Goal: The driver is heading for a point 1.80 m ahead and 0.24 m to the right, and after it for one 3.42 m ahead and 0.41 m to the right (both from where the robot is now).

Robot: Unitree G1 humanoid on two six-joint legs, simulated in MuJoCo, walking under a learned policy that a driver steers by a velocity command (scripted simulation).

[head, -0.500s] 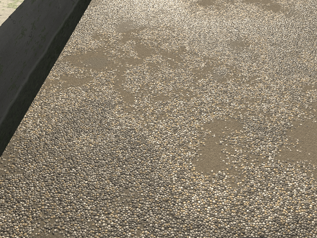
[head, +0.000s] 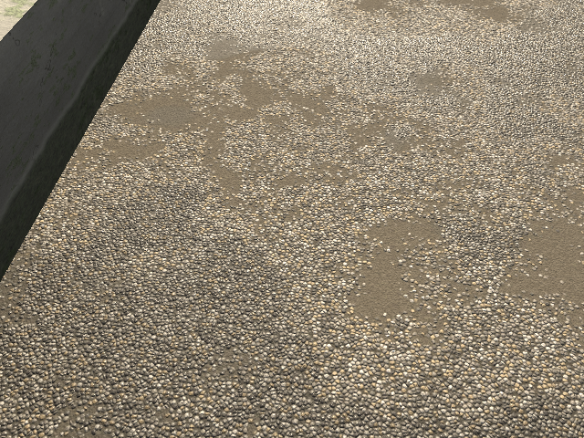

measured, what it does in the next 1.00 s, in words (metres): stands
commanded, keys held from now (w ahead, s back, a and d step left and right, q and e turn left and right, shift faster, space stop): no key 0.30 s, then w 0.70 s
